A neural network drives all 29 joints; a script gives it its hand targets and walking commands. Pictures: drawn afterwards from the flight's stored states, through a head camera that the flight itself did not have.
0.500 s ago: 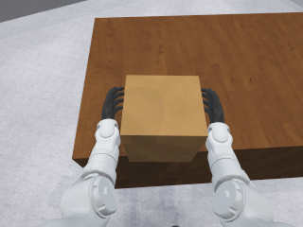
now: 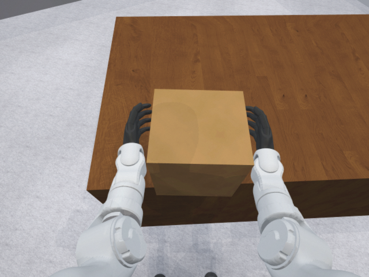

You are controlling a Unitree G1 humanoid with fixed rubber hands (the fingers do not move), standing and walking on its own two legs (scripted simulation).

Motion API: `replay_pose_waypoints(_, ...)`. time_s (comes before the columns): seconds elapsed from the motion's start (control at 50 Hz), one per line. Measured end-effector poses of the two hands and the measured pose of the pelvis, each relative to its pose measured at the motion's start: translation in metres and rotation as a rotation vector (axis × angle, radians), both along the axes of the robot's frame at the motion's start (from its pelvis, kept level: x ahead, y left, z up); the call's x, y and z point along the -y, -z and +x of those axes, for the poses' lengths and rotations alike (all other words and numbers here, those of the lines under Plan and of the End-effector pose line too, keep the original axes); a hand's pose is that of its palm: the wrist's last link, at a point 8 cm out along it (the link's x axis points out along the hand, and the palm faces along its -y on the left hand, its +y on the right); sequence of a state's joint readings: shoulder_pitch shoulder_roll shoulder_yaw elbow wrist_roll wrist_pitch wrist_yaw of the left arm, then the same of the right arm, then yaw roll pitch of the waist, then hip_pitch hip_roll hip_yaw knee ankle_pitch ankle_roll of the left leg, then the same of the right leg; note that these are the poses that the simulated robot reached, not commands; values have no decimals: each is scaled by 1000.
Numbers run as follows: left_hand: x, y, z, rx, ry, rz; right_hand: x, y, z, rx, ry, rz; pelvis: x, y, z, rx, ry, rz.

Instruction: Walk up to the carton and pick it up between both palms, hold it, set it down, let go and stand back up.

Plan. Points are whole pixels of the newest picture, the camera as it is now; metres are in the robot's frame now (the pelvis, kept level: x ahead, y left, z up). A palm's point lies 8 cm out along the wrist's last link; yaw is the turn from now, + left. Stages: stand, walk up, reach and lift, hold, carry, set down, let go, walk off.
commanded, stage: reach and lift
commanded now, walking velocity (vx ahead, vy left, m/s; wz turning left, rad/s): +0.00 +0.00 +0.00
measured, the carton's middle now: (196, 147) +0.41 +0.00 -0.04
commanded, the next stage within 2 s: none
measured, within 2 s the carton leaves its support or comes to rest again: leaves its support in 1.02 s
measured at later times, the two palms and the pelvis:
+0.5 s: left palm (132, 140) +0.40 +0.15 +0.01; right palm (262, 142) +0.40 -0.14 +0.02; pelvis +0.00 +0.00 +0.00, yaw +0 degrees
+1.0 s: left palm (131, 144) +0.39 +0.15 +0.01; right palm (262, 144) +0.39 -0.14 +0.02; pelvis -0.01 +0.00 +0.00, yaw +0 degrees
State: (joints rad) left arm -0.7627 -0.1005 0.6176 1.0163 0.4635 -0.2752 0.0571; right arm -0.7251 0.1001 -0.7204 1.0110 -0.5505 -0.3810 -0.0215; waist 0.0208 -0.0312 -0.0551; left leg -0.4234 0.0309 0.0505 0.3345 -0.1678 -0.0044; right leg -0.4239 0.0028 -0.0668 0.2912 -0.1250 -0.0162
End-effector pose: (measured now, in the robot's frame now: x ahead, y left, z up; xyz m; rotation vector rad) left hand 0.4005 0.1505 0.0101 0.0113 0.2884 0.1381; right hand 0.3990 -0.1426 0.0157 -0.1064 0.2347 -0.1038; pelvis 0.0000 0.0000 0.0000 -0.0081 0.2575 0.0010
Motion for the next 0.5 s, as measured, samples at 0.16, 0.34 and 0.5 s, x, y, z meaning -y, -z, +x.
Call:
replay_pose_waypoints(0.16, 0, 0, 0, -1, 1, 1, 0, 0, 0, 0, 0, -4, -2, 0, 0, -7, 5, -1)
replay_pose_waypoints(0.34, 0, 1, -1, 3, -5, -10, 0, 0, -1, 8, -2, -10, -1, 1, 0, -24, 1, -2)
replay_pose_waypoints(0.5, -1, -1, -4, 27, -17, -11, -1, -2, -2, 35, -14, -20, 1, 1, -3, -45, -6, -3)
